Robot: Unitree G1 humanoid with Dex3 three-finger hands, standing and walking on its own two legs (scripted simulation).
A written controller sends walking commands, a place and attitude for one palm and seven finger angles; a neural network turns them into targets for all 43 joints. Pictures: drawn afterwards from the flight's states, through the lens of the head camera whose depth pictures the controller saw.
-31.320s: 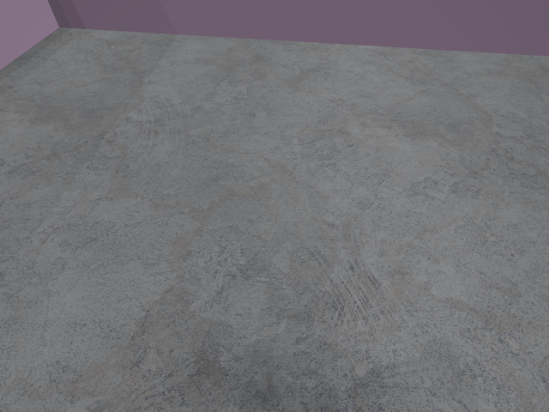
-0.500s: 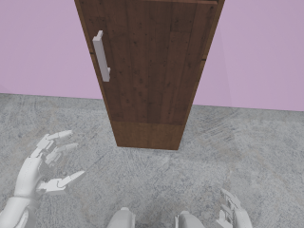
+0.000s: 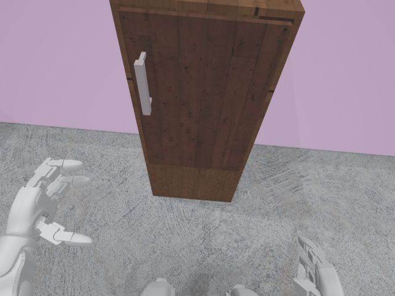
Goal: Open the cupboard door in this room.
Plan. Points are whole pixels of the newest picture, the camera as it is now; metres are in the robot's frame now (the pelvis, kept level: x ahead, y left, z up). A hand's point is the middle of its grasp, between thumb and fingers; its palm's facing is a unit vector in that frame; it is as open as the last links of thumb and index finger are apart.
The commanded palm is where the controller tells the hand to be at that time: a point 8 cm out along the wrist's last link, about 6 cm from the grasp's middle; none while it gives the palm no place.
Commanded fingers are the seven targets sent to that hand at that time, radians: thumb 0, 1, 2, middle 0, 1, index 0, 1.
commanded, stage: raise the hand with hooked fingers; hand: left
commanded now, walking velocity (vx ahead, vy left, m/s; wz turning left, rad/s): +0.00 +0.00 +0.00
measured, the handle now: (145, 85) +0.59 +0.18 +0.06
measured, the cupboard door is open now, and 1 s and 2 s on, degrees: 0 0 0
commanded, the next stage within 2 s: move the hooked fingers beside the handle in 0.82 s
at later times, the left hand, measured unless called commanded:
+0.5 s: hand (65, 175) +0.31 +0.26 +0.08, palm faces -0.01 -1.00 -0.03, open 14.0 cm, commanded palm +0.27 +0.31 +0.08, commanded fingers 0.00 -0.50 0.30 -0.30 -1.20 -0.30 -1.20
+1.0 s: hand (71, 179) +0.30 +0.25 +0.08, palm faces +0.00 -1.00 -0.02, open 14.0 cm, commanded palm +0.28 +0.30 +0.08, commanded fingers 0.00 -0.50 0.30 -0.30 -1.20 -0.30 -1.20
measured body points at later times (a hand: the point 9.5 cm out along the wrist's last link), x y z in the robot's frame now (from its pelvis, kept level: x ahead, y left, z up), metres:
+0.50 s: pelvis +0.01 +0.00 +0.01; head +0.06 +0.00 +0.46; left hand +0.30 +0.32 +0.09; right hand +0.15 -0.26 -0.07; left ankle +0.02 +0.11 -0.67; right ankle +0.02 -0.13 -0.67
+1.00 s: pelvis +0.00 -0.01 +0.01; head +0.05 -0.01 +0.46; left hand +0.29 +0.31 +0.08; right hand +0.16 -0.26 -0.07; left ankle +0.02 +0.11 -0.67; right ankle +0.02 -0.13 -0.67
